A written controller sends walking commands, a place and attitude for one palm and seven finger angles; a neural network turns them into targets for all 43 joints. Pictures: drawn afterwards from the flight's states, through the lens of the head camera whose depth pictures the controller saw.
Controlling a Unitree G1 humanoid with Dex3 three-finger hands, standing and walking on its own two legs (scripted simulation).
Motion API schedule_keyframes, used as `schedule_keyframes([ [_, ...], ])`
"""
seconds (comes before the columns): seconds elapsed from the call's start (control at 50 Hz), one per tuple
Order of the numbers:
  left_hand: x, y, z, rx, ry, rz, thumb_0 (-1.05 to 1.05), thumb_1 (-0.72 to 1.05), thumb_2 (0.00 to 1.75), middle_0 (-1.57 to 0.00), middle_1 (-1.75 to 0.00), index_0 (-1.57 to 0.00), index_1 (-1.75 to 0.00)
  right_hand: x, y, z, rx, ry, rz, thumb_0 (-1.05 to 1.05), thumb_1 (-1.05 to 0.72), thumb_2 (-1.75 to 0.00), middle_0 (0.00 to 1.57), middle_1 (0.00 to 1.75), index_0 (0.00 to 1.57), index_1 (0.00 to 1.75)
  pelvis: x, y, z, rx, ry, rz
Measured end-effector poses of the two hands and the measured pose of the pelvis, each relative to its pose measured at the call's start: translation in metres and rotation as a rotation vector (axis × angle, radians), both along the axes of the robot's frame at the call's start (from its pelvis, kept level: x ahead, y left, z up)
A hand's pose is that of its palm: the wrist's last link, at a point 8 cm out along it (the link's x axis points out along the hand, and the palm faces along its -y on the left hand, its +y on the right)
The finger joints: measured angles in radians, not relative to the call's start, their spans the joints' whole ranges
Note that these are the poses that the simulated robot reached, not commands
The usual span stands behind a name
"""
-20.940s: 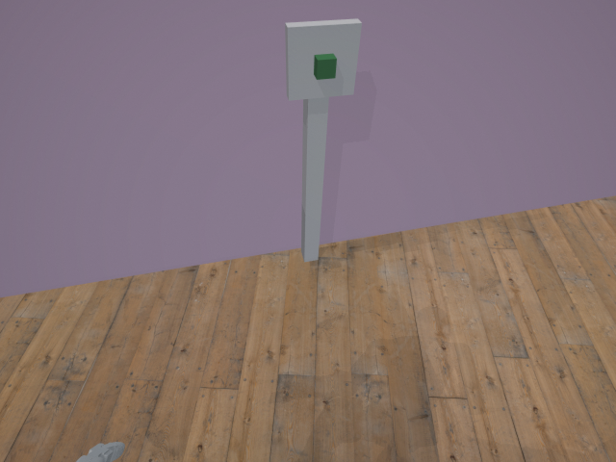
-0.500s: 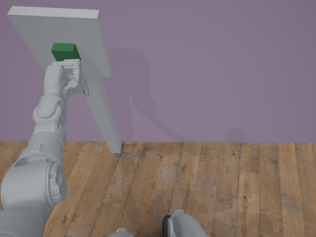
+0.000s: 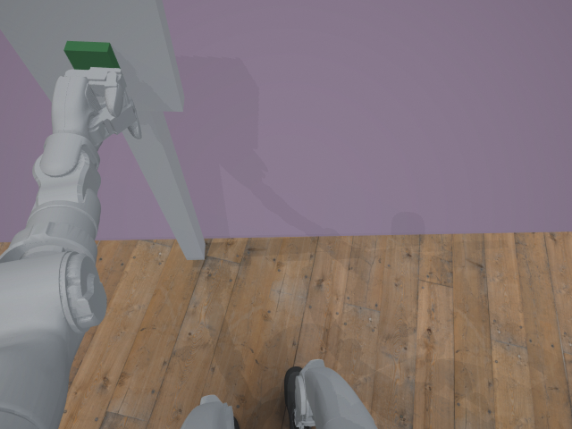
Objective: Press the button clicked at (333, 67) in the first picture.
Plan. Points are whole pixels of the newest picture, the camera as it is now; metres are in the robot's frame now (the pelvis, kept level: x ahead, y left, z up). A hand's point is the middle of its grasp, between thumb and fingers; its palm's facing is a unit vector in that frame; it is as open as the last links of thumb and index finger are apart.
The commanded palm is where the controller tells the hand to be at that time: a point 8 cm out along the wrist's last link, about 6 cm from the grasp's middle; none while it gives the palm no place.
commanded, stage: hold the button down briefly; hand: left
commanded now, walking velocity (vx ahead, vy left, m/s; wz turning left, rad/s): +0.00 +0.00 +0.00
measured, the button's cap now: (97, 57) +0.58 +0.17 +0.13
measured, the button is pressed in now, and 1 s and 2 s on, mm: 14 0 0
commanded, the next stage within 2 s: pull the fist back off the button in 0.08 s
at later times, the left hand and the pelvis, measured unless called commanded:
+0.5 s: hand (130, 114) +0.52 +0.14 +0.09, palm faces -0.09 -1.00 -0.02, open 3.6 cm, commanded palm +0.50 +0.19 +0.09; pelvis +0.00 +0.00 +0.00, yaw -1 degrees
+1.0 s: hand (117, 154) +0.47 +0.15 +0.08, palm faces -0.08 -1.00 -0.01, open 3.1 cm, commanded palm +0.44 +0.20 +0.09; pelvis +0.05 +0.00 +0.02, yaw -1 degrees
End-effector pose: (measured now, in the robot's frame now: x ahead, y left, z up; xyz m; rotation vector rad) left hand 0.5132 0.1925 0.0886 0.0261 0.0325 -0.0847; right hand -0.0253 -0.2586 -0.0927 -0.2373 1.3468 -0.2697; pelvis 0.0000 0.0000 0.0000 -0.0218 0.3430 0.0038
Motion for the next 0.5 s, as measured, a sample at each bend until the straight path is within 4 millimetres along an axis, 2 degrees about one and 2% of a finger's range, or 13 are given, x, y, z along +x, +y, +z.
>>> schedule_keyframes([
  [0.28, -0.001, 0.0, 0.0, 0.004, -0.004, 0.005, 0.02, 0.9, 0.9, -1.3, -1.5, -1.57, -1.5, -0.011, 0.002, 0.001, -0.009, -0.011, 0.007, 0.0, -0.91, -0.9, 0.2, 0.3, 0.21, 0.3, -0.009, 0.002, -0.004, -0.003, 0.007, 0.0],
  [0.5, -0.005, 0.0, -0.001, -0.005, -0.01, -0.003, 0.02, 0.9, 0.9, -1.3, -1.5, -1.53, -1.5, 0.003, 0.004, 0.001, 0.007, -0.031, 0.006, 0.0, -0.91, -0.9, 0.2, 0.3, 0.21, 0.3, -0.001, 0.003, 0.0, 0.002, -0.003, -0.015],
])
